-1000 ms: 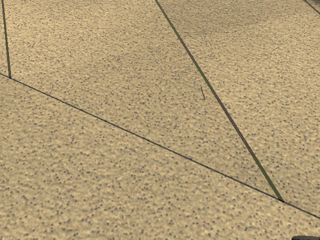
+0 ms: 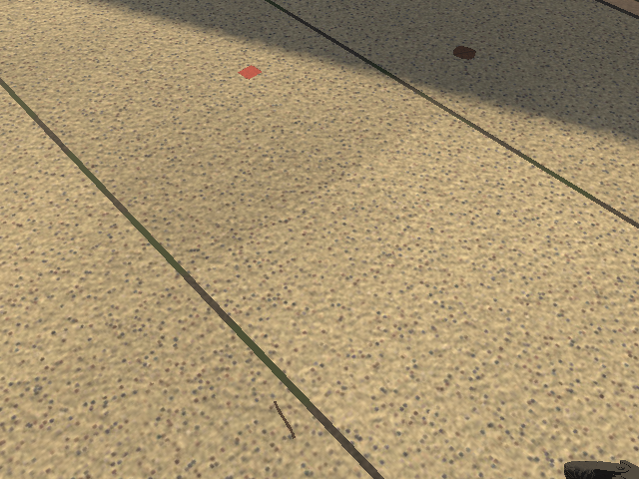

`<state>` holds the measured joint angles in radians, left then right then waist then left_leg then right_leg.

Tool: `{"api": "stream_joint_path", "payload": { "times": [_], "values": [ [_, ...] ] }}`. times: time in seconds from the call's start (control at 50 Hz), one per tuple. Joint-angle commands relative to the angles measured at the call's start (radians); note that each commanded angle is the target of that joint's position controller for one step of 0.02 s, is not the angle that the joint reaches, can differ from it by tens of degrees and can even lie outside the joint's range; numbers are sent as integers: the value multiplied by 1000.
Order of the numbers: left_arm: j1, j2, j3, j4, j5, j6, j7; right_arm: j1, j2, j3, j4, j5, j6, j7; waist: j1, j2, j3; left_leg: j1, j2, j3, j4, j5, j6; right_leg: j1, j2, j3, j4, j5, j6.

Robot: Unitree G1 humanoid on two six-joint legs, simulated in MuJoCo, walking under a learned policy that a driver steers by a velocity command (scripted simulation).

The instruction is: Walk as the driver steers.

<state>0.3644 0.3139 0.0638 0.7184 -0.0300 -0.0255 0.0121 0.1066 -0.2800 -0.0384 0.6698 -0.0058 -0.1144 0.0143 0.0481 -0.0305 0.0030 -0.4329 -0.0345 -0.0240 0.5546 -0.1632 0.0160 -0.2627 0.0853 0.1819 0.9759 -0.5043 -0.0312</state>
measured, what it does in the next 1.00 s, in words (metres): walks ahead, turning left: right foot, then left foot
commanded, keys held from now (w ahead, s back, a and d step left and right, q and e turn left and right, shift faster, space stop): w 0.16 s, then q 0.84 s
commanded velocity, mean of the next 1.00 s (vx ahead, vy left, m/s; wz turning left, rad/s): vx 0.20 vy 0.00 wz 0.25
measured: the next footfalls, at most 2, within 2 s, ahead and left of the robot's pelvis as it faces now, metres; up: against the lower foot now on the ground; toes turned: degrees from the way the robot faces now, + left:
right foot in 0.38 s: +0.34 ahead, -0.14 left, +0.00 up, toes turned +1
left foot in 0.78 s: +0.27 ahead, +0.11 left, +0.00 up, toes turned +15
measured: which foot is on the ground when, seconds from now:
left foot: down 0.00-0.40, up 0.42-0.76, down 0.78-1.00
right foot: up 0.00-0.36, down 0.38-0.78, up 0.80-1.00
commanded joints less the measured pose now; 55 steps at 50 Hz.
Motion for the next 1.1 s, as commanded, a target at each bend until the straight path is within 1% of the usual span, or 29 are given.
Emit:
{"api": "stream_joint_path", "payload": {
  "times": [0.02, 0.04, 0.06, 0.1, 0.16, 0.22, 0.3, 0.36, 0.38, 0.4, 0.42, 0.44, 0.48, 0.52, 0.58, 0.62, 0.68, 0.74, 0.76, 0.78, 0.8, 0.82, 0.84, 0.86, 0.88, 0.9, 0.94, 1.02, 1.1],
  "values": [
    [-50, 121, 19, -97, 8, -18, 4, 193, -136, -49, -5, -2, 7, -2, -121, 112, -68, 500, 350, -505, -278, -282, 166, -503, -104, -32, 292, 102, 20],
    [-91, 107, 19, -110, 18, -22, 1, 168, -114, -41, 4, -6, 10, -1, -110, 106, -16, 422, 310, -415, -295, -161, 166, -489, -124, -33, 243, 146, 21],
    [-93, 89, 19, -114, 14, -23, -5, 158, -100, -35, 11, -12, 9, -3, -88, 130, 2, 367, 280, -346, -316, -82, 162, -447, -144, -38, 205, 173, 19],
    [-84, 54, 11, -109, 10, -21, -12, 162, -91, -34, 30, -3, 3, -1, -71, 149, -1, 333, 256, -270, -349, 9, 177, -409, -152, -65, 134, 186, 22],
    [-152, 23, -5, -131, 24, -24, -17, 175, -135, -46, 60, 10, 1, -2, -73, 120, 17, 329, 270, -206, -391, 121, 210, -432, -172, -97, -24, 258, 36],
    [-238, -9, -21, -144, 36, -44, -24, 174, -155, -46, 85, 17, 21, -8, -86, 111, 26, 280, 217, -99, -353, 445, 186, -315, -147, -154, -250, 391, 52],
    [-311, 17, -10, -154, 31, -58, -36, 253, -178, -50, 132, 31, 49, -16, -105, 131, -14, 322, 208, -106, -261, 500, 147, -191, -80, -152, -417, 524, 49],
    [-217, 71, 18, -125, 45, -64, -29, 207, -178, -52, 121, 39, 59, -26, -26, 129, -66, 302, 178, -139, -113, 456, 85, 18, -73, -145, -558, 627, -4],
    [-156, 122, 34, -116, 56, -64, -17, 212, -146, -43, 107, 27, 54, -26, -3, 87, -125, 230, 118, -115, 10, 349, 44, 176, -150, -103, -558, 847, -40],
    [-69, 194, 47, -122, 84, -53, 0, 257, -71, -18, 79, 1, 46, -24, 7, -105, -263, -11, 29, -65, 298, -105, -18, 478, -401, 90, -453, 1273, -147],
    [-58, 166, 40, -124, 71, -28, -2, 385, -59, -6, 97, 19, 52, -25, -9, -270, -427, -128, -9, -61, 537, -582, -51, 580, -566, 270, -457, 1264, -281],
    [-77, 114, 29, -128, 51, -9, -6, 372, -154, -36, 116, 33, 70, -27, 4, -153, -379, -158, 30, -95, 640, -550, -68, 476, -512, 233, -506, 1059, -266],
    [-195, 61, 11, -121, 33, 1, -5, 281, -142, -46, 100, 35, 113, -43, -37, -89, -185, -221, 82, -47, 661, -438, -95, 265, -424, 101, -598, 734, -216],
    [-290, 73, 16, -111, 50, 2, -7, 286, -118, -49, 90, 24, 159, -60, -85, -124, -94, -99, 99, -21, 621, -339, -117, 24, -375, -1, -695, 554, -199],
    [-331, 75, 24, -91, 57, -8, 1, 264, -91, -50, 61, 14, 174, -60, -99, -120, -76, -18, 107, 5, 505, -244, -105, -55, -365, -103, -731, 523, -205],
    [-337, 87, 30, -76, 49, -7, 10, 209, -80, -44, 32, 11, 171, -47, -85, -105, -91, 23, 120, 10, 387, -180, -84, -38, -376, -139, -725, 541, -205],
    [-323, 119, 41, -51, 36, 5, 14, 166, -101, -47, -1, 13, 174, -24, -72, -102, -105, 72, 117, 29, 277, -157, -56, 8, -409, -151, -707, 525, -199],
    [-330, 137, 47, -28, 11, 20, 13, 187, -115, -59, -5, 13, 177, -8, -99, -86, -93, 171, 83, 77, 85, -86, -6, 15, -402, -186, -629, 440, -140],
    [-304, 117, 44, -13, 7, 25, 13, 206, -130, -68, 2, 7, 175, -9, -100, -54, -88, 230, 59, 75, 13, -43, 22, -15, -369, -219, -561, 357, -91],
    [-251, 77, 36, 11, 16, 32, 10, 223, -180, -84, -1, 2, 173, -18, -90, 86, -54, 287, 115, -48, -124, 106, 70, -98, -294, -297, -393, 227, -7],
    [-224, 29, 20, -19, 63, 36, 4, 204, -293, -103, -42, 5, 171, -39, -40, 404, -30, 381, 365, -408, -194, 388, 212, -357, -131, -374, -69, -129, 109],
    [-345, 74, 34, -52, 55, 34, 16, 214, -297, -99, -60, -34, 149, -27, -125, 325, -57, 282, 414, -511, -258, 293, 330, -415, -74, -189, 103, -178, 99],
    [-363, 98, 44, -51, 33, 36, 23, 182, -270, -92, -59, -38, 128, -20, -106, 227, -44, 266, 362, -436, -267, 204, 296, -423, -95, -139, 163, -93, 78],
    [-328, 99, 51, -32, 29, 41, 31, 121, -243, -87, -64, -16, 116, -23, -69, 176, -37, 267, 315, -372, -255, 148, 236, -429, -110, -122, 157, 4, 66],
    [-304, 103, 55, -7, 37, 45, 39, 82, -203, -75, -74, 3, 115, -28, -56, 150, -49, 274, 287, -336, -244, 135, 197, -422, -119, -114, 151, 59, 69],
    [-290, 102, 58, -2, 44, 45, 41, 59, -192, -68, -81, 9, 116, -36, -44, 163, -57, 258, 266, -312, -237, 182, 189, -391, -111, -116, 165, 106, 79],
    [-272, 89, 57, 3, 35, 37, 36, 69, -173, -59, -89, 4, 120, -45, -38, 160, -92, 280, 240, -292, -226, 241, 190, -359, -91, -113, 163, 159, 91],
    [-308, 62, 44, -7, 28, 28, 31, 102, -191, -69, -93, 12, 127, -57, -65, 157, -94, 349, 226, -329, -207, 213, 196, -355, -77, -95, -38, 185, 116],
    [-317, 67, 41, -8, 24, 20, 17, 91, -209, -78, -106, 9, 140, -54, -75, 182, -79, 292, 214, -394, -202, 139, 211, -255, -59, -85, -187, 159, 122]
  ]
}}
